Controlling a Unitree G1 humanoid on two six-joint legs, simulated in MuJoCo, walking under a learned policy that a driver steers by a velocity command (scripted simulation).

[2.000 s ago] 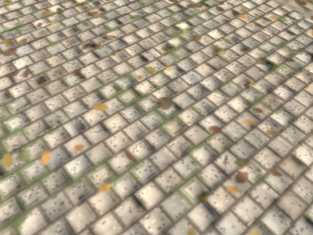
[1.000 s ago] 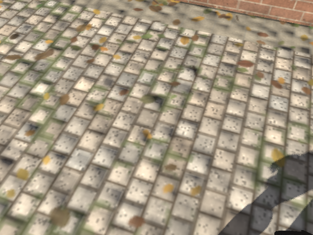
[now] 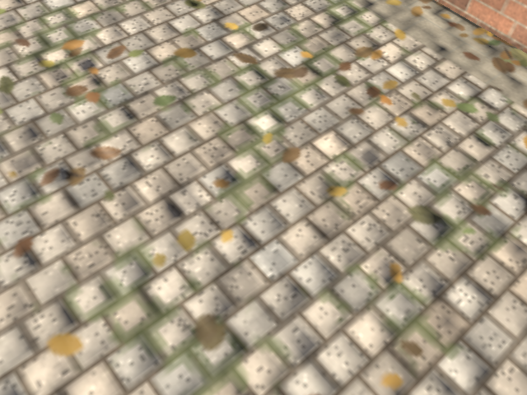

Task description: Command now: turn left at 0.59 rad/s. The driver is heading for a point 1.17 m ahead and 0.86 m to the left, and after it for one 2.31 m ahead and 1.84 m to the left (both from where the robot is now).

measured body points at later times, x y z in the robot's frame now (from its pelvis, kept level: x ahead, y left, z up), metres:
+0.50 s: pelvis +0.00 -0.03 +0.00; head +0.04 -0.04 +0.45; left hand +0.07 +0.28 -0.09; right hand +0.22 -0.28 -0.11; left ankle -0.05 +0.10 -0.67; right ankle +0.03 -0.15 -0.74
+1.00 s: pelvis +0.01 +0.03 +0.01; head +0.02 +0.07 +0.45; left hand +0.00 +0.37 -0.09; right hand +0.26 -0.15 -0.08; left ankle -0.06 +0.10 -0.74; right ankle +0.16 -0.07 -0.70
